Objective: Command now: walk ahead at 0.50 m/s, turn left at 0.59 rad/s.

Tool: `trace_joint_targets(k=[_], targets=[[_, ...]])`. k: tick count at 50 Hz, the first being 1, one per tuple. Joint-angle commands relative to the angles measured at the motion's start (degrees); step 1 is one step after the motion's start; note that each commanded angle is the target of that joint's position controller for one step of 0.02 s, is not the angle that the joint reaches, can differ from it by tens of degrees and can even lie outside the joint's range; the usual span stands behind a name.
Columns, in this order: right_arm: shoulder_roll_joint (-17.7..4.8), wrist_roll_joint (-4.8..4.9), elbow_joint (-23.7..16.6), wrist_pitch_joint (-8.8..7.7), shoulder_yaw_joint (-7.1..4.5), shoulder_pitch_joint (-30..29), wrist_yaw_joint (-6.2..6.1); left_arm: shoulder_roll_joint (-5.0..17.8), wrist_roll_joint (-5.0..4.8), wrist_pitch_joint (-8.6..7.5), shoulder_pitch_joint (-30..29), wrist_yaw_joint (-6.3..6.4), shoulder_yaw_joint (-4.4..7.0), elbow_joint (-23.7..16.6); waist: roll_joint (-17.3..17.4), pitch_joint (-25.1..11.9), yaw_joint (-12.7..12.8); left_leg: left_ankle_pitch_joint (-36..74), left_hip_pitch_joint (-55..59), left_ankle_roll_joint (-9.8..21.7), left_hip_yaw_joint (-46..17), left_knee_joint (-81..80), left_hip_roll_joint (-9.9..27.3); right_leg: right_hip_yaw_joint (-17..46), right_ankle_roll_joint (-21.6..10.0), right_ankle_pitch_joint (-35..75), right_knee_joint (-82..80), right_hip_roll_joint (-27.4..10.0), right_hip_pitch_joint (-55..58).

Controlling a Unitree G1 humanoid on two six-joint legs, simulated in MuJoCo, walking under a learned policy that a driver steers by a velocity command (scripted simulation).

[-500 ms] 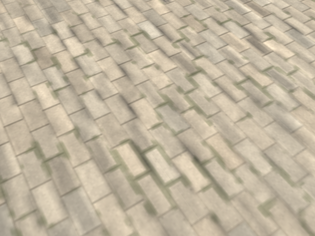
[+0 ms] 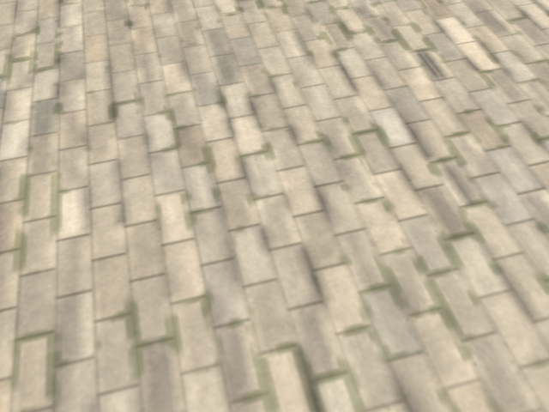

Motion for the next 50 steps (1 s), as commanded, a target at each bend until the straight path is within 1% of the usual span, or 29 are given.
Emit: trace_joint_targets(k=[1,4,8,12,13,15,16,17,18,19,20,21,22,23,26,29,31,34,38,40,41,42,43,44,45,46,47,48,50], targets=[[-2.7,0.00,-5.4,-0.21,-1.01,-1.8,0.29,6.9,-0.30,-1.08,0.4,0.23,1.95,-1.7,-8.7,-0.1,0.7,3.8,-11.1,-0.8,-2.0,-2.2,5.1,13.5,-9.0,4.8,-14.7,-16.0,8.0],[-1.9,-0.35,-6.5,-0.23,-0.60,-4.9,0.63,8.9,-0.18,-0.98,1.1,0.35,2.68,-0.2,-6.8,0.2,1.1,9.8,-13.5,-1.7,-1.7,-9.3,5.7,8.3,-9.9,11.0,-15.8,-16.8,10.1],[-0.8,-0.29,-7.7,-1.08,0.04,-11.1,2.04,10.4,-0.57,-0.18,1.8,0.67,2.96,1.3,-6.0,1.5,3.3,20.3,-10.3,-0.9,1.8,-22.3,4.8,0.1,-7.9,14.7,-15.8,-15.2,11.5],[-0.9,-0.03,-10.1,-1.16,0.11,-16.5,3.31,12.3,-1.65,0.94,4.6,0.74,3.56,3.3,-6.0,3.3,4.5,18.4,-9.0,1.2,4.9,-29.5,3.6,-3.3,-6.6,18.2,-14.2,-17.1,16.7],[-1.5,-0.11,-10.5,-1.09,-0.15,-16.8,3.55,12.9,-1.98,1.31,4.7,0.78,3.76,3.5,-6.3,3.2,4.0,15.9,-8.0,2.2,5.9,-30.6,2.7,-4.3,-6.0,23.0,-12.4,-17.6,18.2],[-3.4,-0.60,-10.6,-0.74,-1.21,-13.7,3.57,14.6,-2.60,1.98,4.7,1.08,4.25,3.8,-8.0,0.0,1.1,9.8,-0.5,4.7,8.8,-31.7,-1.0,-6.2,-5.1,42.2,-4.5,-17.7,19.7],[-5.2,-0.69,-9.2,-0.55,-2.38,-7.5,3.34,15.0,-2.83,2.36,4.4,1.21,4.23,3.9,-7.6,-3.6,-3.0,9.9,8.5,6.5,9.8,-34.1,-3.4,-7.5,-4.2,48.4,4.1,-16.9,18.3],[-8.1,-0.45,-6.4,-0.27,-4.13,2.3,2.51,13.4,-2.59,2.41,4.8,1.38,3.48,4.0,-5.9,-8.5,-8.0,13.7,23.9,8.6,8.8,-37.0,-4.8,-8.9,-2.5,45.1,16.1,-14.9,11.1],[-13.2,-0.42,-4.7,0.10,-5.37,9.3,1.24,8.2,-0.25,1.90,6.7,1.16,1.56,2.3,4.8,-14.3,-8.6,13.5,43.6,13.5,-10.5,-37.1,7.7,-9.4,0.2,13.4,36.0,-10.5,-8.3],[-14.9,-0.18,-6.0,-0.72,-4.69,7.1,1.40,5.0,-0.41,0.40,10.2,0.40,-0.15,1.2,12.5,-23.6,-4.2,4.2,52.7,22.9,-40.6,-46.9,20.2,0.6,2.1,-23.1,51.9,-1.0,-23.0],[-9.6,-0.75,-6.0,-1.41,-3.16,6.5,1.87,11.0,-2.82,-0.59,4.7,-0.28,1.44,1.3,4.1,-21.0,-7.6,2.2,49.7,19.9,-36.1,-49.6,19.8,7.5,1.4,-20.4,54.9,-4.2,-27.9],[-8.1,-1.42,-5.7,-1.93,-2.43,3.3,1.94,11.1,-4.05,-0.97,0.6,-0.47,1.34,-0.1,3.4,-12.3,-6.7,12.1,40.8,17.7,-26.1,-49.5,18.3,6.3,0.7,-17.0,53.3,-6.1,-28.8],[-6.5,-1.63,-5.2,-2.42,-1.82,-0.7,2.03,10.0,-3.06,-0.82,0.0,0.05,1.17,0.5,-0.8,-7.7,-3.8,24.4,32.2,15.5,-18.0,-49.1,15.8,6.0,1.0,-13.2,48.6,-8.6,-26.0],[-4.4,-1.91,-5.0,-2.89,-1.23,-3.4,2.00,10.2,-1.91,-0.17,0.9,0.40,1.52,1.4,-0.2,-5.8,-1.8,33.6,26.6,14.3,-12.1,-49.4,13.7,6.4,1.5,-11.6,45.2,-9.9,-22.4],[-4.0,-2.53,-3.5,-4.26,-1.08,-6.3,1.67,7.7,-1.85,2.61,6.7,0.67,1.37,4.3,0.6,-5.3,1.8,45.7,18.2,13.9,-2.9,-53.0,12.2,6.5,3.6,-7.4,41.8,-9.0,-14.5],[-4.0,-3.10,-1.6,-4.55,-1.04,-8.1,0.58,6.0,-1.32,3.49,4.8,1.19,1.15,3.7,1.0,-3.4,2.2,48.3,16.7,12.4,4.8,-54.7,10.5,7.1,5.0,1.0,33.3,-7.6,-15.4],[-3.9,-3.08,-1.0,-4.00,-0.90,-9.0,-0.24,5.1,-1.12,3.30,1.9,0.72,0.81,2.8,1.8,-2.8,1.1,46.2,17.6,10.8,9.0,-54.8,8.6,5.5,5.0,8.5,24.8,-7.1,-14.2],[-5.4,-2.66,0.7,-2.66,-1.32,-6.9,-1.18,4.7,-1.10,3.20,-2.7,-0.48,0.60,0.3,1.2,-3.0,-1.5,45.5,22.9,10.7,9.7,-53.7,10.6,4.0,4.6,12.2,17.3,-6.6,-15.2],[-6.5,-1.48,2.0,-0.28,-1.90,-6.7,-1.83,6.0,-0.87,3.59,-4.2,-2.20,1.32,-2.5,1.4,-2.4,-1.9,45.7,28.8,10.4,8.9,-47.7,14.0,2.3,2.3,3.8,13.6,-5.6,-17.6],[-6.8,-0.62,1.7,0.70,-2.17,-7.9,-2.41,6.6,-0.86,3.68,-2.2,-2.82,1.85,-3.0,2.0,-2.9,-0.4,49.3,29.0,9.0,9.1,-41.2,14.2,0.4,0.4,-0.3,11.1,-3.8,-15.1],[-6.6,-0.26,1.5,1.02,-2.14,-8.7,-2.77,7.3,-0.89,3.45,1.3,-2.76,2.44,-2.5,1.1,-4.5,1.6,51.4,27.8,7.1,10.7,-34.8,12.3,-0.8,-1.2,3.2,6.3,-1.8,-9.6],[-6.0,-0.57,1.6,0.85,-1.98,-6.8,-2.91,10.7,-0.48,3.18,6.0,-1.99,3.74,-1.9,-3.3,-7.9,3.6,46.0,23.9,3.4,12.6,-24.3,8.0,2.7,-3.9,19.9,1.4,-2.0,0.0],[-3.5,-3.07,-0.5,0.14,-1.05,-5.1,-2.49,17.9,0.24,3.30,8.6,-0.60,5.48,-2.7,-16.1,-12.9,2.5,15.4,7.4,-1.5,13.7,-5.6,0.0,21.0,-12.0,50.5,3.7,-14.9,15.1],[-2.0,-3.57,-1.3,-0.35,-0.18,-4.7,-1.43,16.9,1.12,3.48,8.6,-0.31,4.73,-3.9,-19.2,-21.7,1.9,-19.8,-4.8,-3.5,3.7,8.0,-8.6,39.4,-23.3,51.2,0.1,-24.1,24.8],[-5.0,-1.85,-0.2,-0.39,-0.89,-5.8,-0.56,13.7,0.40,3.73,5.6,-0.49,3.92,-5.3,-10.7,-21.7,3.2,-18.0,-6.1,-2.6,-3.2,11.1,-4.3,34.3,-21.2,41.1,-1.2,-22.1,22.1],[-5.0,-0.90,-0.8,-0.09,-0.95,-8.3,-0.48,11.6,-0.52,3.95,1.7,-0.27,3.47,-6.1,-7.1,-15.9,2.0,-13.8,-8.1,-2.2,-2.4,9.4,-2.5,28.7,-18.0,31.9,-1.8,-19.2,16.6],[-4.5,-1.32,-0.2,0.47,-1.07,-9.2,-0.99,10.0,-1.52,4.49,-0.9,-0.04,3.04,-6.3,-3.0,-10.5,0.8,-10.9,-8.5,-2.5,-1.6,4.3,-0.7,25.0,-15.0,24.3,-3.4,-16.5,10.2],[-5.1,-1.91,-0.3,1.09,-1.43,-9.8,-1.63,9.3,-1.73,5.03,-2.8,0.41,2.78,-6.7,-3.9,-8.1,-0.3,-8.0,-6.1,-2.9,-1.3,-0.9,0.2,22.9,-13.2,18.4,-4.9,-14.2,4.9],[-3.1,-1.83,0.0,1.57,-1.03,-8.3,-1.78,10.3,-0.63,5.96,-3.9,1.00,3.22,-7.6,-8.4,-7.2,-1.5,-4.9,-1.0,-4.1,0.5,-7.8,-1.6,20.9,-12.2,15.8,-6.2,-10.9,-0.3]])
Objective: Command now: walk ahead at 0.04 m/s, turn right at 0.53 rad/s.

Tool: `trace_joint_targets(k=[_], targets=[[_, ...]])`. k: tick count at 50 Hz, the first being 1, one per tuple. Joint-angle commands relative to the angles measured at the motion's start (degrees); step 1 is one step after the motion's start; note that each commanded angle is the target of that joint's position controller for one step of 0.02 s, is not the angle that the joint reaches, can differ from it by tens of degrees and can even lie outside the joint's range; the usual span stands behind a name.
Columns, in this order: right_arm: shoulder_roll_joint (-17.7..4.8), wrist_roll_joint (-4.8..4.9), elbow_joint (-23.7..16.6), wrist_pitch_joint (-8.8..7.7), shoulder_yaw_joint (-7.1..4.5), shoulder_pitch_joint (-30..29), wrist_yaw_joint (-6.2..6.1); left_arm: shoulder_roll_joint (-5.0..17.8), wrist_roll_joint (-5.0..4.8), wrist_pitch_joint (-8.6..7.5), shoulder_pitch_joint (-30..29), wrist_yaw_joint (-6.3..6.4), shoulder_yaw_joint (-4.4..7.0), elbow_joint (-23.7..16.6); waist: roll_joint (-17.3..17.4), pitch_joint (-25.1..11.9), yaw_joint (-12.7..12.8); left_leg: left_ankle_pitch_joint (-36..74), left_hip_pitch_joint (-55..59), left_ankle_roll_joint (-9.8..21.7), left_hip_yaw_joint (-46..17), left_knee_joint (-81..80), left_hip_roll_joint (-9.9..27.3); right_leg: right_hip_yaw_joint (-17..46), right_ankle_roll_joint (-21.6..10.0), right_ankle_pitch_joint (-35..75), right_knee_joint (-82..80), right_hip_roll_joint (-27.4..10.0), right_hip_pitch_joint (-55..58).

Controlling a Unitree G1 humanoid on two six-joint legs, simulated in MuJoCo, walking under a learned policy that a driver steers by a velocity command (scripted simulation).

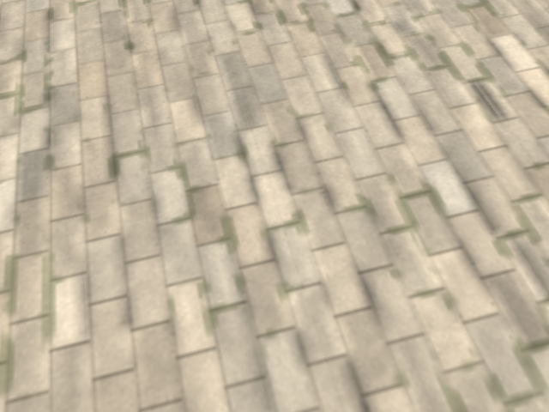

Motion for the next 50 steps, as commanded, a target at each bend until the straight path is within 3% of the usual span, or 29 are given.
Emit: trace_joint_targets(k=[1,5,9,12,13,14,15,16,17,18,19,22,25,27,30,33,34,35,36,37,38,39,40,43,46,50], targets=[[-3.8,0.09,-2.3,-0.02,-1.17,3.9,-0.56,8.8,0.43,0.50,-1.4,1.30,2.57,-4.9,-7.4,-10.1,-2.4,3.3,-0.2,-1.9,-1.0,-7.7,0.2,15.8,-10.2,12.8,-9.6,-12.1,8.7],[-3.6,0.21,-2.1,-0.35,-0.93,3.0,-0.65,9.9,-0.02,1.22,-1.3,2.37,3.26,-5.5,-8.6,-12.3,-1.1,8.0,3.6,-2.8,-2.1,-17.1,-0.4,17.8,-9.1,5.2,-8.9,-11.5,8.2],[-4.6,0.58,-2.5,-1.34,-1.37,2.7,0.17,9.7,-0.02,2.10,-2.0,2.27,3.28,-6.3,-10.9,-11.1,-0.4,8.4,6.1,-1.7,-2.4,-25.0,-1.1,23.0,-7.9,-1.5,-8.1,-11.1,8.3],[-5.3,0.52,-1.2,-2.44,-2.15,7.1,0.90,8.6,-0.84,2.81,-3.1,2.47,2.92,-6.8,-10.2,-10.4,-2.9,16.4,15.3,1.0,-1.5,-40.8,-0.1,23.4,-4.4,-2.6,-3.7,-8.0,5.6],[-9.4,-0.51,-1.4,-2.37,-3.20,8.8,0.62,6.1,-0.57,2.87,-1.3,2.45,2.20,-7.0,-3.0,-10.7,-2.2,16.1,20.7,4.5,-10.1,-45.5,10.0,19.0,-1.2,-12.1,4.6,-4.0,-0.1],[-14.3,-2.14,-1.2,-1.70,-4.24,7.3,0.39,4.8,-0.77,2.36,-1.3,2.24,1.98,-9.1,15.7,-7.0,0.5,22.6,20.3,13.4,-25.2,-49.6,21.0,6.2,2.2,-25.6,16.3,5.8,-11.8],[-11.1,-3.13,-3.3,-2.04,-3.43,4.7,0.32,9.4,0.31,1.60,-0.1,2.08,3.29,-8.2,14.0,-7.2,-0.5,26.1,17.4,18.2,-28.5,-49.7,25.1,7.5,4.5,-28.1,30.6,2.1,-12.1],[-8.0,-2.49,-4.4,-2.13,-2.54,1.5,-0.09,11.4,-0.34,1.72,1.3,1.82,4.27,-6.5,9.1,-6.8,0.8,27.3,16.5,16.6,-22.2,-48.2,22.1,7.7,5.1,-24.3,36.3,1.2,-11.6],[-6.5,-1.43,-4.9,-2.04,-2.20,-0.6,-0.32,10.5,-0.46,2.33,2.8,1.98,4.33,-4.9,6.7,-5.8,1.5,27.0,16.8,13.7,-16.0,-46.9,18.0,6.6,6.1,-21.0,39.0,0.6,-11.7],[-5.7,-0.45,-5.0,-1.97,-1.92,-1.0,-0.59,9.3,-0.27,2.86,3.2,2.16,4.07,-4.4,6.4,-5.4,0.9,27.5,18.5,12.5,-12.7,-46.2,16.3,6.1,7.1,-17.9,41.6,0.3,-13.4],[-5.5,-0.19,-4.9,-1.75,-1.63,-0.3,-0.88,7.6,-0.44,3.22,2.8,2.04,3.58,-4.5,6.4,-4.9,0.3,30.4,18.8,12.6,-9.9,-46.0,15.3,5.2,8.0,-16.6,42.9,0.0,-13.8],[-6.4,-0.74,-4.1,-0.82,-1.94,3.9,-1.56,5.5,-1.30,3.20,-2.3,1.66,2.53,-7.1,8.3,-5.2,-2.9,33.7,24.5,13.8,-5.5,-46.0,14.9,1.6,9.7,-14.1,35.9,-1.8,-15.4],[-8.7,-0.58,-3.8,-0.28,-2.82,5.4,-1.49,4.3,-0.94,3.14,-4.4,1.01,1.79,-8.6,9.5,-7.0,-4.4,35.8,27.5,14.8,-3.9,-45.4,17.2,-0.1,10.0,-15.7,27.1,-4.1,-11.6],[-10.1,-0.27,-4.1,-0.12,-3.39,4.4,-0.98,4.2,-0.82,3.21,-4.3,0.50,1.55,-9.1,10.1,-7.4,-4.4,37.1,25.3,14.8,-1.9,-45.3,18.0,-2.2,9.1,-16.3,21.5,-4.7,-6.0],[-10.9,0.58,-3.9,-0.21,-3.81,3.9,-0.11,5.3,-0.95,3.71,-3.2,-0.10,2.05,-9.1,10.7,-7.5,-3.9,38.0,24.2,14.3,-0.4,-43.9,19.1,-4.7,7.3,-15.2,13.9,-4.1,-0.7],[-10.3,2.17,-3.2,-0.45,-3.77,2.8,0.21,5.3,-0.92,3.96,1.4,-0.56,2.74,-7.6,8.8,-7.9,-0.7,34.8,21.2,10.0,3.2,-37.2,17.8,-6.6,3.1,-4.5,-2.1,-2.2,9.3],[-8.1,1.69,-1.8,-0.72,-3.26,6.2,0.49,7.5,-0.80,3.87,3.7,-0.02,3.63,-7.0,3.2,-9.0,-0.4,27.6,15.4,5.8,7.0,-30.4,15.2,-2.6,0.9,4.3,-6.7,-3.2,17.8],[-4.1,-1.54,-3.7,-0.88,-1.85,5.9,0.84,14.6,-0.61,3.53,5.9,1.00,5.27,-7.9,-14.7,-10.1,-1.3,0.8,-1.4,-0.2,12.0,-12.5,8.4,17.3,-5.1,28.4,-6.1,-18.0,29.1],[-5.0,-1.57,-6.4,-1.09,-1.93,0.5,0.31,15.6,1.41,2.17,5.1,0.49,4.88,-9.0,-17.7,-11.3,1.3,-12.4,-10.1,-2.3,4.4,-0.5,1.8,28.3,-16.8,33.1,-6.6,-26.4,25.0],[-7.5,-0.50,-6.4,-0.95,-2.69,-1.7,0.03,12.8,1.71,0.92,4.9,0.08,4.13,-8.6,-11.1,-11.3,2.6,-10.1,-10.4,-2.1,0.0,4.9,3.1,24.2,-16.8,29.2,-7.6,-23.7,23.8],[-7.7,0.20,-6.2,-0.81,-2.89,-1.5,-0.13,11.3,1.15,0.24,2.4,0.32,3.59,-7.9,-9.7,-9.2,0.7,-5.2,-10.7,-1.5,-1.1,5.0,3.8,19.6,-13.5,25.4,-7.3,-20.1,22.1],[-7.6,-0.11,-5.1,-0.67,-3.06,-0.5,-0.56,10.1,0.17,0.22,-0.1,0.70,3.28,-8.0,-7.1,-8.5,-0.4,-1.1,-10.7,-1.5,-1.5,2.9,4.3,17.2,-10.7,21.8,-7.1,-17.3,21.1],[-8.1,-0.52,-5.0,-0.52,-3.26,0.1,-0.81,9.4,-0.58,0.48,-2.0,1.07,2.86,-8.1,-7.6,-8.0,-1.3,1.8,-9.5,-1.9,-1.6,1.5,4.1,16.1,-9.7,22.0,-7.2,-16.1,19.5],[-6.3,-0.05,-4.4,-0.67,-2.82,1.9,-0.36,9.4,-0.03,0.99,-2.2,1.86,2.59,-8.1,-8.2,-9.8,-2.1,6.3,-5.2,-2.9,-0.9,-2.7,1.9,15.1,-9.7,21.7,-7.3,-13.9,17.7],[-5.0,0.05,-4.9,-0.75,-2.18,0.0,-0.21,10.3,-0.26,1.31,-1.5,2.32,2.94,-7.7,-8.4,-9.4,-1.0,7.3,-2.9,-3.2,-1.5,-12.2,1.0,17.3,-9.5,15.5,-6.9,-13.3,17.3],[-5.3,0.41,-5.5,-1.15,-2.14,-0.7,0.51,11.2,-0.16,1.84,-2.2,2.04,3.27,-7.9,-9.9,-8.4,-0.3,6.6,2.9,-2.5,-2.1,-20.6,-0.6,22.1,-9.5,8.1,-6.7,-12.8,13.1]])
Over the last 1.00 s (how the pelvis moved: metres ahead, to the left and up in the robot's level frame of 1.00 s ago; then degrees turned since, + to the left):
0.42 0.09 -0.01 -1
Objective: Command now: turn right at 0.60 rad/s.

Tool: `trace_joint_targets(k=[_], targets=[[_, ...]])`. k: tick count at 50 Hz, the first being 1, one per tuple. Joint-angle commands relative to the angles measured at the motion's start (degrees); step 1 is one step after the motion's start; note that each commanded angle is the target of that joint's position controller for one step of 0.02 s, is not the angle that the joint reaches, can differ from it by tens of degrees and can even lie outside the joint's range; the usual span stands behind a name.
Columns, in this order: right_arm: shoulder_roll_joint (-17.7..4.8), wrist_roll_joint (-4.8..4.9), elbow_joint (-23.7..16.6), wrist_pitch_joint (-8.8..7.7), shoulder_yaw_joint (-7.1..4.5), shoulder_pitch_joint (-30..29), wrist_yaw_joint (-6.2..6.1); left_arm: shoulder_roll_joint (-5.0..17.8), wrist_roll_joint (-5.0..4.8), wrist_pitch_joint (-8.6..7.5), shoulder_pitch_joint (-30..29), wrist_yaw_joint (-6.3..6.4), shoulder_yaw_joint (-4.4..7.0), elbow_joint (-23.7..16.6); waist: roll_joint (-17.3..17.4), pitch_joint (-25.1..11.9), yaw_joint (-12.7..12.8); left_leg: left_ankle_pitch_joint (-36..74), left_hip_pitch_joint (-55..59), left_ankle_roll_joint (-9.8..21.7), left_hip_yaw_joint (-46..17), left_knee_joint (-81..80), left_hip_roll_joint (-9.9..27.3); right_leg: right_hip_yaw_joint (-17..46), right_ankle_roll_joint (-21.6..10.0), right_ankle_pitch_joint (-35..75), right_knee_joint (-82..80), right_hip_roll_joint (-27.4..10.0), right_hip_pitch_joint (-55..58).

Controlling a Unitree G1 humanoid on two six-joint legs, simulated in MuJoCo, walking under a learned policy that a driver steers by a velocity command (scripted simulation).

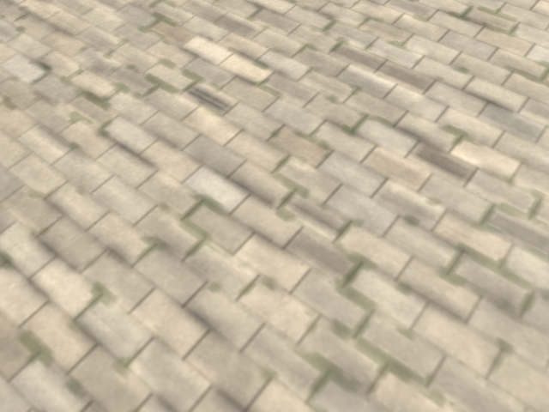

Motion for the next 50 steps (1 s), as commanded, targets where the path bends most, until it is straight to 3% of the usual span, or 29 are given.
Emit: trace_joint_targets(k=[1,4,6,7,8,9,10,12,14,17,20,24,26,27,28,29,30,31,33,36,39,42,44,45,46,47,48,49,50], targets=[[-4.8,0.37,-4.3,-1.21,-1.15,-1.2,0.48,10.4,-0.03,-0.39,-2.0,-0.01,3.08,-4.1,-10.2,-7.5,0.4,-0.5,2.1,0.6,-0.3,-5.7,-1.3,17.3,-10.6,12.6,-5.5,-13.5,6.2],[-5.1,0.61,-4.5,-2.01,-1.43,0.5,1.22,10.1,-0.57,-0.03,-3.2,-0.28,2.99,-4.3,-10.6,-7.8,-0.4,1.0,6.2,1.9,-0.3,-14.0,-1.9,21.2,-9.5,14.2,-3.5,-12.5,6.7],[-5.6,0.27,-3.5,-2.48,-1.94,4.1,1.37,9.0,-1.29,0.26,-4.3,0.06,2.61,-4.5,-9.1,-8.3,-2.7,11.9,15.2,3.7,0.0,-26.4,-0.2,20.2,-5.9,9.8,-0.1,-9.2,3.3],[-9.1,-0.68,-3.8,-2.33,-2.73,5.7,1.00,6.3,-0.73,0.20,-1.8,0.11,1.86,-4.4,-1.3,-10.2,-1.6,16.3,22.2,7.3,-8.4,-28.6,9.8,15.3,-2.4,-3.1,8.3,-5.1,-2.7],[-13.4,-2.05,-3.7,-1.73,-3.42,4.0,0.92,5.7,-1.00,-0.19,-0.1,0.22,1.85,-5.5,15.0,-6.6,1.2,25.8,22.2,16.6,-22.3,-31.2,20.5,2.8,1.3,-22.7,19.1,4.9,-14.8],[-10.3,-2.48,-5.0,-2.04,-2.72,3.0,0.83,10.7,0.10,-0.65,1.1,0.36,3.40,-4.4,12.5,-6.6,0.1,26.6,18.7,22.2,-25.4,-31.5,25.3,2.1,4.1,-25.8,33.5,1.0,-15.7],[-7.2,-1.99,-5.8,-2.10,-1.69,0.0,0.42,12.6,-0.49,-0.48,1.9,0.13,4.37,-3.1,8.7,-5.5,1.1,24.7,16.9,20.8,-19.5,-30.8,22.2,1.9,5.0,-21.7,39.1,-0.4,-15.5],[-5.1,-0.49,-6.4,-1.78,-1.06,-3.0,-0.26,10.1,-0.55,0.64,3.1,0.33,4.20,-1.2,6.6,-3.5,1.4,20.0,17.3,16.4,-10.3,-30.1,15.9,0.4,6.9,-14.6,43.5,-1.2,-17.5],[-5.1,-0.54,-6.1,-1.24,-0.76,-1.4,-0.89,7.4,-1.06,1.00,1.6,-0.03,3.35,-1.9,7.0,-2.9,0.0,23.2,18.0,16.6,-5.0,-30.3,13.9,-2.5,8.1,-11.6,42.6,-1.7,-18.0],[-6.6,-1.01,-5.3,-0.46,-1.29,2.5,-1.38,5.6,-1.12,0.79,-2.4,-0.36,2.41,-3.9,8.6,-4.6,-3.0,25.6,24.6,18.1,-3.3,-30.0,15.5,-4.7,9.2,-11.3,34.1,-4.0,-19.1],[-8.9,-0.58,-5.2,0.00,-2.16,2.1,-0.88,4.3,-0.55,0.72,-3.2,-1.12,1.51,-4.9,9.1,-6.1,-3.5,27.6,24.2,18.4,-0.7,-29.5,17.1,-7.1,8.6,-12.5,25.0,-6.0,-13.1],[-10.4,0.66,-4.6,0.08,-2.67,1.8,0.15,5.2,-0.69,1.11,-1.3,-1.89,1.76,-4.9,9.9,-6.6,-2.8,30.0,21.8,17.6,1.4,-27.4,18.4,-10.3,6.3,-10.7,14.0,-5.2,-5.0],[-10.1,1.94,-4.1,0.02,-2.38,0.6,0.37,4.6,-0.48,1.17,2.5,-2.12,1.95,-3.5,8.6,-6.9,0.1,28.8,19.6,15.0,3.1,-23.0,17.4,-11.8,3.4,-2.3,1.2,-3.6,2.5],[-8.1,2.13,-2.8,-0.23,-1.72,3.1,0.57,5.8,-0.29,1.10,4.5,-1.82,2.38,-2.7,5.7,-7.2,0.6,24.3,15.6,11.6,5.3,-19.1,15.5,-10.5,1.6,4.5,-5.4,-2.9,9.4],[-4.5,0.10,-2.7,-0.54,-0.52,5.3,0.98,10.0,-0.33,0.90,6.1,-1.11,3.37,-3.0,-6.0,-9.2,-0.4,9.0,5.8,5.9,10.7,-7.6,10.8,1.9,-1.3,21.3,-7.2,-11.8,19.5],[-2.2,-2.02,-5.3,-0.78,0.73,3.4,1.04,14.1,1.02,0.31,4.1,-0.66,3.51,-4.8,-19.1,-8.9,-1.1,-16.8,-7.1,1.2,11.1,4.5,3.7,17.9,-12.4,35.7,-5.7,-25.9,20.2],[-6.3,-0.63,-5.4,-0.50,-0.62,-0.5,0.28,10.7,2.43,-0.94,5.6,-1.13,2.71,-4.3,-12.5,-11.3,3.4,-18.4,-6.3,0.8,4.2,13.5,4.3,17.2,-17.6,30.7,-6.9,-26.8,15.1],[-7.4,0.56,-5.0,-0.08,-1.13,-0.7,0.11,9.2,2.42,-1.83,3.5,-1.30,1.92,-3.3,-10.7,-8.7,1.9,-15.1,-6.3,1.2,2.9,16.3,4.9,12.2,-15.3,25.5,-7.5,-23.1,12.8],[-7.3,0.05,-3.0,0.67,-1.47,1.3,-0.44,6.9,0.86,-2.44,-1.7,-1.05,1.09,-2.8,-8.8,-6.1,-0.1,-7.4,-6.3,1.0,2.1,15.0,5.4,6.9,-10.5,19.9,-8.0,-18.2,11.1],[-5.4,0.15,-1.5,0.83,-1.01,4.5,-0.20,4.1,1.25,-2.68,-4.0,-0.52,-0.28,-2.0,-8.5,-7.3,-2.0,-0.2,-0.2,-0.2,2.7,12.3,4.6,2.3,-10.0,24.4,-8.0,-15.4,8.8],[-3.4,0.13,-1.7,0.85,0.10,2.7,-0.07,4.1,1.29,-2.54,-3.9,-0.55,-0.32,-0.8,-8.4,-6.4,-0.6,-0.1,3.7,-0.2,3.1,0.4,4.8,2.1,-9.8,19.8,-7.7,-14.7,9.2],[-4.0,0.22,-1.9,0.83,0.29,2.0,-0.06,5.0,1.36,-2.21,-3.1,-0.96,-0.18,0.9,-8.7,-5.3,0.6,-2.5,7.4,0.3,3.6,-7.3,4.3,5.0,-11.0,14.9,-7.6,-15.7,8.2],[-3.7,0.25,-1.1,0.57,0.43,3.7,-0.04,4.0,0.97,-2.23,-4.2,-1.19,-0.70,2.0,-7.8,-4.7,-0.6,1.6,11.2,1.0,3.9,-15.1,3.9,6.1,-10.2,11.6,-7.0,-15.2,6.7],[-3.1,-0.14,-0.4,0.27,0.73,5.2,0.07,3.2,0.61,-2.28,-4.6,-1.26,-1.09,2.6,-6.7,-4.4,-2.1,8.9,15.4,1.8,4.3,-22.7,3.6,5.5,-8.6,9.5,-6.6,-14.1,5.0],[-4.0,-0.96,-0.1,-0.05,0.81,5.9,0.09,2.3,0.75,-2.66,-2.9,-1.33,-1.39,3.7,-4.4,-4.9,-2.1,17.7,20.2,2.6,2.3,-26.0,4.9,4.9,-6.1,6.8,-6.3,-12.5,3.1],[-7.0,-1.23,-0.5,-0.23,0.46,6.3,-0.13,1.9,1.77,-3.15,-1.0,-1.52,-1.57,4.3,0.1,-5.9,-0.4,28.1,23.6,4.1,-1.3,-24.8,8.6,2.7,-3.3,2.3,-4.3,-9.4,1.4],[-9.3,-0.40,0.6,-0.33,-0.29,4.9,0.00,2.3,1.73,-3.35,1.1,-1.69,-1.15,4.8,6.1,-5.7,2.2,21.7,19.7,6.5,0.0,-21.9,8.2,-1.1,-1.2,-0.5,-5.5,-5.9,3.0],[-6.1,-0.19,0.1,-0.62,0.26,4.0,0.48,3.6,1.87,-3.16,-2.2,-1.51,-1.12,5.2,4.2,-4.8,-0.5,14.9,16.2,6.9,0.3,-23.2,7.0,-2.2,0.1,-1.2,-4.0,-5.0,5.7],[-4.5,-0.67,0.5,-0.93,0.82,3.8,0.59,3.4,1.56,-2.87,-4.0,-1.30,-0.93,5.1,3.7,-4.2,-0.8,12.5,14.7,6.2,0.5,-24.1,6.6,-2.5,0.2,-0.8,-3.2,-5.0,6.3]])
Over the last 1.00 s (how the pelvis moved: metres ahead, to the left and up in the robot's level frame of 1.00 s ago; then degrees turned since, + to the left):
0.02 0.02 0.01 -36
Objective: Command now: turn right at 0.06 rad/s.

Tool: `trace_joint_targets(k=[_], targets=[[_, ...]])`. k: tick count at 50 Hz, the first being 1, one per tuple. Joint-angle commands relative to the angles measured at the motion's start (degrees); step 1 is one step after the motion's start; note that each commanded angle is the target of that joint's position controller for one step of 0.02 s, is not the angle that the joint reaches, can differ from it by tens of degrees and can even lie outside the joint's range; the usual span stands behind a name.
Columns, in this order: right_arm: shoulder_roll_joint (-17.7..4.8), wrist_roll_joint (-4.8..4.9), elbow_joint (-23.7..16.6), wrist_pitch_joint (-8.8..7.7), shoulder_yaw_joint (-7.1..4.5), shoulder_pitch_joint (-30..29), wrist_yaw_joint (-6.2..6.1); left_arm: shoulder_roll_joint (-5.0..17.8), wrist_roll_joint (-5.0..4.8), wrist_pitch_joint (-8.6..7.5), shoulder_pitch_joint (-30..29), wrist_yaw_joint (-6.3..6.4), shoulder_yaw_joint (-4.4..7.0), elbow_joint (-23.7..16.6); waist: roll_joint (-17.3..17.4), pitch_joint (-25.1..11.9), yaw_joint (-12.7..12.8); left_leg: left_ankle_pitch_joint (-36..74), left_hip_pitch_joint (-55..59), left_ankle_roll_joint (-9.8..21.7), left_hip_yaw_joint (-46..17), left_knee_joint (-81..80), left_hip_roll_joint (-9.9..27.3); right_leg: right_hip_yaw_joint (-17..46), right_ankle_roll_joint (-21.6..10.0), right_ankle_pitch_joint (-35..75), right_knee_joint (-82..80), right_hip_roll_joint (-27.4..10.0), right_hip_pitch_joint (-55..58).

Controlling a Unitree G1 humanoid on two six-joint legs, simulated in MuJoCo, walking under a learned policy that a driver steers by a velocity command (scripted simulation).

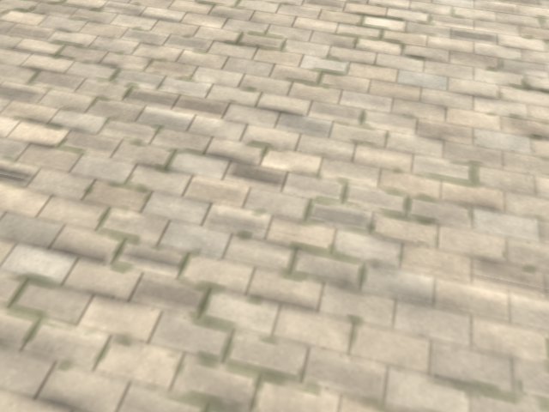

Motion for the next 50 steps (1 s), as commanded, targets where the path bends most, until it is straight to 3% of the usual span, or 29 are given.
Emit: trace_joint_targets(k=[1,4,13,14,16,17,19,21,23,25,26,27,28,29,30,31,32,33,34,36,38,40,42,44,46,47,48,49,50], targets=[[-6.6,-0.48,-2.9,-1.62,-1.39,-2.0,0.13,7.4,-0.15,-0.25,-2.0,0.65,2.31,-2.6,4.8,-3.0,0.4,8.1,-0.6,2.2,-3.1,-5.5,2.7,4.9,-0.7,3.7,-4.1,-4.6,2.1],[-6.0,-0.32,-2.0,-2.37,-0.95,-0.7,-0.07,6.9,-0.20,0.48,-0.8,0.98,2.42,-1.2,3.5,-2.6,0.2,8.7,0.0,1.5,-2.3,-4.9,2.1,5.1,-1.1,6.2,-4.2,-4.7,1.9],[-6.0,-0.10,0.6,-2.32,-0.41,0.1,-0.76,6.7,-0.61,0.42,1.1,1.55,2.81,4.4,0.2,-1.8,0.1,8.8,0.4,1.9,-1.8,-5.0,1.3,4.7,0.0,9.3,-4.3,-4.6,2.6],[-6.0,0.00,1.4,-2.21,-0.40,1.0,-0.81,6.8,-0.74,0.52,2.0,1.69,2.89,5.4,0.1,-3.0,0.1,3.3,0.7,2.2,-1.1,-5.0,0.5,4.0,-0.2,3.8,-4.3,-3.9,3.0],[-6.7,0.73,1.8,-1.98,-0.71,1.4,-1.02,7.9,-1.46,0.65,3.0,1.90,3.46,6.4,0.2,0.1,0.3,-15.1,-2.9,4.3,-1.2,-4.5,-0.4,3.4,-1.8,-16.9,-3.3,-2.5,-1.0],[-6.5,0.96,1.5,-2.19,-0.62,1.2,-1.17,7.8,-1.65,0.29,3.0,1.96,3.44,6.3,0.5,3.1,0.4,-21.8,-5.3,5.4,-2.6,-5.0,0.2,4.2,-2.6,-23.3,-3.4,-2.9,-4.3],[-6.3,1.52,1.4,-3.57,-0.55,2.5,-1.11,7.0,-2.17,-1.51,3.3,1.71,3.24,6.3,1.3,6.2,0.2,-25.7,-6.6,7.6,-6.3,-5.8,2.1,5.7,-3.8,-25.3,-2.5,-4.0,-7.9],[-7.4,1.82,2.0,-5.05,-0.97,4.8,-0.72,6.5,-2.35,-3.58,2.6,1.01,3.17,6.3,3.2,5.4,-0.4,-24.7,-3.4,10.1,-11.7,-7.4,5.1,5.2,-3.9,-20.2,0.7,-4.0,-10.1],[-9.1,2.00,2.6,-5.66,-1.56,7.2,-0.28,5.0,-2.47,-5.25,1.2,0.12,2.87,5.9,7.6,4.1,-0.6,-23.3,1.3,13.3,-19.9,-12.4,10.1,1.2,-3.2,-12.6,6.2,-2.1,-12.2],[-10.2,2.35,2.0,-5.43,-1.82,5.9,0.04,4.8,-2.76,-6.25,2.6,-0.57,2.79,6.3,10.8,4.6,1.2,-15.5,1.0,14.9,-23.7,-13.7,13.6,-1.2,-3.8,-8.7,5.1,-2.1,-9.8],[-9.4,2.39,0.9,-5.25,-1.62,3.2,0.23,5.6,-2.91,-6.47,6.0,-0.81,3.08,7.9,9.7,4.2,3.2,-7.5,-1.3,13.3,-19.7,-10.9,11.6,-0.9,-4.4,-7.1,0.5,-2.1,-3.9],[-8.3,2.19,-1.1,-5.42,-1.23,-1.3,0.42,7.3,-3.01,-6.58,12.1,-0.94,3.81,10.7,6.4,2.9,6.1,3.9,-6.1,10.3,-12.5,-3.9,7.0,2.2,-5.1,-3.3,-3.2,-2.6,4.8],[-6.3,1.90,-3.8,-6.33,-0.69,-5.0,0.59,12.9,-3.10,-6.57,20.2,-0.88,5.72,13.8,-5.7,-0.3,8.5,15.3,-16.2,5.5,-0.9,14.3,-1.4,15.0,-8.2,4.7,-7.8,-9.0,18.2],[-6.0,1.22,-4.8,-7.57,-0.64,-4.8,0.53,15.4,-2.56,-6.19,26.1,-1.23,6.36,15.0,-15.5,-2.7,10.1,-6.7,-32.9,2.4,1.5,30.9,-5.8,31.1,-13.2,17.2,-11.7,-19.0,31.9],[-7.1,2.68,-4.1,-7.95,-1.01,-3.1,0.76,10.4,-1.28,-6.13,24.0,-1.35,4.66,14.1,-9.0,-1.2,7.8,-16.2,-39.9,3.2,-3.1,39.4,-4.0,32.0,-15.4,22.0,-10.5,-22.5,32.7],[-6.3,3.76,-3.9,-7.98,-0.79,-3.2,1.22,8.2,-0.95,-6.13,22.5,-1.31,3.90,13.4,-5.0,0.6,6.7,-14.3,-44.4,4.6,-4.7,43.7,-2.2,28.1,-15.2,22.9,-10.3,-22.1,33.0],[-5.2,3.72,-4.6,-7.89,-0.45,-4.8,1.66,7.3,-1.16,-5.89,21.7,-1.20,3.36,13.3,-2.8,1.8,6.1,-11.0,-47.9,5.4,-3.7,44.1,-0.2,24.0,-14.2,22.9,-11.4,-21.4,32.8],[-4.4,2.96,-5.4,-7.80,-0.35,-6.5,2.06,6.3,-1.50,-5.42,20.8,-1.02,2.68,13.4,-1.6,3.1,5.2,-7.4,-48.6,5.6,-2.7,41.6,1.9,20.2,-12.3,24.2,-13.0,-20.5,30.8],[-3.6,2.30,-6.1,-7.58,-0.22,-7.2,2.57,5.1,-1.55,-4.85,20.1,-0.72,2.10,13.5,-2.7,3.0,4.3,-4.6,-45.9,5.1,-1.2,38.8,3.2,16.8,-10.8,24.5,-14.9,-18.8,27.4],[-1.6,1.54,-7.7,-7.26,0.73,-9.2,3.84,5.6,-1.67,-4.12,16.4,0.25,1.76,12.1,-3.7,3.9,3.2,3.0,-37.0,3.0,2.2,28.7,2.7,10.8,-9.6,22.9,-19.1,-14.9,16.7],[0.2,1.11,-9.7,-7.13,1.73,-13.7,4.22,8.4,-1.72,-4.32,14.9,1.39,2.15,11.4,-4.0,4.8,3.6,12.0,-24.5,1.7,4.4,15.3,0.7,5.8,-8.4,20.0,-22.7,-11.7,6.4],[-2.1,1.74,-10.6,-6.73,1.18,-15.2,3.69,11.4,-2.08,-5.11,17.4,1.68,2.88,12.2,-5.4,5.1,3.5,16.4,-18.0,1.9,4.1,8.2,-0.9,5.9,-8.2,18.6,-25.4,-13.4,5.6],[-4.8,2.15,-11.0,-6.46,0.36,-15.5,3.20,11.5,-2.72,-5.43,17.9,1.52,3.15,12.7,-5.5,5.6,2.5,18.2,-17.0,3.5,2.6,3.1,-1.4,5.4,-7.2,22.1,-24.0,-15.3,10.1],[-7.1,1.99,-10.2,-6.34,-0.85,-11.7,2.79,12.1,-2.11,-4.98,17.5,1.27,3.54,12.7,-6.6,1.5,-0.2,16.5,-12.0,5.6,2.8,2.4,-3.1,4.2,-5.5,38.9,-16.8,-16.3,15.5],[-9.9,2.14,-5.7,-5.64,-2.88,2.8,2.13,11.6,-1.04,-3.62,16.9,1.18,3.49,12.1,-6.5,-7.6,-7.4,13.5,5.2,8.6,4.8,3.0,-5.3,1.5,-3.2,51.2,2.2,-13.4,13.4],[-12.4,1.70,-3.6,-5.17,-3.70,12.2,1.56,9.3,0.08,-3.36,17.6,1.21,2.60,10.7,-1.1,-14.2,-10.3,10.8,22.1,11.5,-5.8,5.2,3.9,0.9,-1.9,35.0,19.4,-10.9,0.4],[-16.5,0.53,-2.0,-5.42,-4.10,14.5,2.33,-0.6,-0.58,-4.36,27.0,0.50,0.07,10.4,18.2,-24.2,-4.1,-7.9,36.3,21.4,-37.0,-5.6,18.7,2.3,0.9,-12.2,41.5,0.9,-17.3],[-10.5,0.91,-2.2,-5.60,-2.72,12.7,2.52,5.7,-2.14,-5.77,23.2,-0.18,1.35,11.0,13.2,-20.4,-5.8,-17.7,31.3,20.1,-46.3,-15.0,17.9,8.4,-0.1,-16.6,48.8,-0.9,-23.2],[-8.6,1.12,-2.6,-5.97,-2.16,7.0,2.49,9.7,-3.84,-6.45,16.1,-0.41,2.55,8.4,9.3,-9.3,-4.7,-16.5,21.9,17.5,-37.6,-16.0,16.9,6.3,-1.0,-11.8,50.2,-3.9,-27.7]])
Over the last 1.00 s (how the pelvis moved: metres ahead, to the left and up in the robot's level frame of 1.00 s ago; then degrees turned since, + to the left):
-0.02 -0.02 -0.01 -23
